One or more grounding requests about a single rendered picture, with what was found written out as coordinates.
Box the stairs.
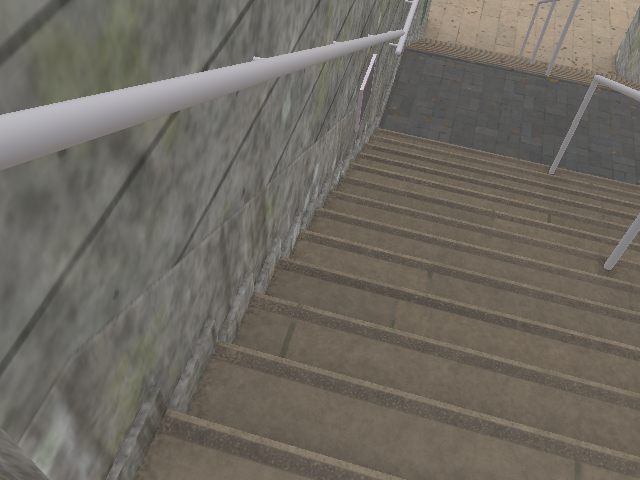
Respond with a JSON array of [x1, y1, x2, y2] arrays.
[[408, 37, 640, 91], [135, 127, 640, 480]]

